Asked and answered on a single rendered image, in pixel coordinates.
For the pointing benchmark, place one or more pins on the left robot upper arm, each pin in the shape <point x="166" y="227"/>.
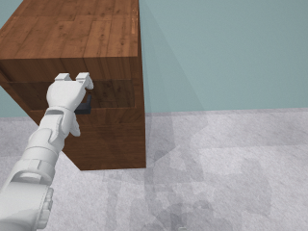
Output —
<point x="25" y="206"/>

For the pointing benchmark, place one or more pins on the cabinet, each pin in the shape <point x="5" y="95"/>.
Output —
<point x="45" y="38"/>

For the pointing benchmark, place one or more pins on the handle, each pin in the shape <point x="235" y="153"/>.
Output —
<point x="84" y="108"/>

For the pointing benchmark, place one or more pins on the drawer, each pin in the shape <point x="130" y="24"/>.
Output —
<point x="106" y="93"/>

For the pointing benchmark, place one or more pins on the robot left hand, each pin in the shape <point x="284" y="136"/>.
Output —
<point x="69" y="94"/>

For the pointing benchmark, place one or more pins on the left robot forearm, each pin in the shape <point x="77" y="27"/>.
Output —
<point x="37" y="164"/>

